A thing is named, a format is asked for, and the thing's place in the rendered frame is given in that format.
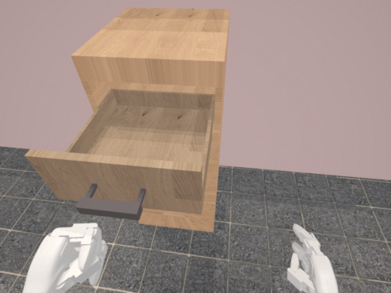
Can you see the left robot hand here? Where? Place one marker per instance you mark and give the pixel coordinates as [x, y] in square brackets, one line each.
[78, 247]

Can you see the drawer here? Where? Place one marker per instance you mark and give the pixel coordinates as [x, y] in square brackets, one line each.
[157, 141]

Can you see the handle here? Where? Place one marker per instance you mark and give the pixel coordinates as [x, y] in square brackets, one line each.
[110, 208]

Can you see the right robot hand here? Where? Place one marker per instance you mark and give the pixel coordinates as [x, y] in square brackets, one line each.
[320, 277]

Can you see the cabinet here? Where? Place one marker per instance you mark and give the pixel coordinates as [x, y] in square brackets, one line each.
[163, 50]

